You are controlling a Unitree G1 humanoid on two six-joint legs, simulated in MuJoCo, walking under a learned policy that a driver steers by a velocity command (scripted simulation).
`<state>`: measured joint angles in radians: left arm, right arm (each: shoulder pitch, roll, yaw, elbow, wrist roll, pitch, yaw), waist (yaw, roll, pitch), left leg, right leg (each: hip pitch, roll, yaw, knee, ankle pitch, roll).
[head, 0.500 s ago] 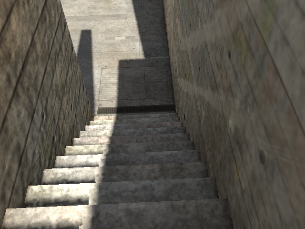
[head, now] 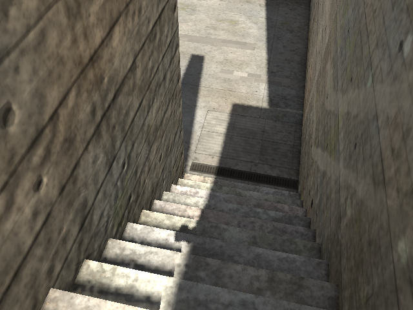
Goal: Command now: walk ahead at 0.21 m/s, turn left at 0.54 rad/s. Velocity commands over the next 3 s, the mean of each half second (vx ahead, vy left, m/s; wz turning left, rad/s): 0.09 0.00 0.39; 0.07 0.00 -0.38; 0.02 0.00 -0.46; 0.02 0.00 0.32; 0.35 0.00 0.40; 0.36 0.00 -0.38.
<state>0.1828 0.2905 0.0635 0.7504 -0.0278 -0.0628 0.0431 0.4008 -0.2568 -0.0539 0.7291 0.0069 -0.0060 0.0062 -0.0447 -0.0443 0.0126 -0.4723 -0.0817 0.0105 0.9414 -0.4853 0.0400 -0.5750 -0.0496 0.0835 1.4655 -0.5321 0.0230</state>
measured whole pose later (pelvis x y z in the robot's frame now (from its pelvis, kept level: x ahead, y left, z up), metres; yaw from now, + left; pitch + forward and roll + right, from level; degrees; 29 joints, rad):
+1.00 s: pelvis +0.05 +0.05 -0.10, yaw -3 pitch +1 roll -1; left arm 0.15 0.32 0.10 0.65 -0.05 0.05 0.03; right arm 0.24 -0.21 0.00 0.54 -0.06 -0.05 -0.03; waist 0.00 -0.02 -0.03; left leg -0.69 0.03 0.09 1.53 -0.79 0.20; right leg -0.67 0.25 0.38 1.09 -0.46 -0.01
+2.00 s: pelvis -0.08 +0.01 +0.05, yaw -4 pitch +1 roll -1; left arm 0.15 0.25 0.05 0.75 -0.03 0.07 0.03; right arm 0.25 -0.24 -0.05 0.62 0.04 0.08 -0.02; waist 0.01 -0.01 -0.01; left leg -0.35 0.03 0.03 0.75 -0.42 0.03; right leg -0.32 -0.10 -0.16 0.58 -0.28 0.00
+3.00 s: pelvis +0.19 +0.01 -0.17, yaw -7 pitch +1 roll +0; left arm 0.45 0.18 -0.02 0.80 -0.01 0.04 0.05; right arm 0.15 -0.20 0.02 0.59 -0.01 0.00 -0.08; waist 0.01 0.03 0.03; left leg -0.99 0.03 -0.09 1.59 -0.14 -0.10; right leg -0.31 0.12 0.12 0.68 -0.37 -0.07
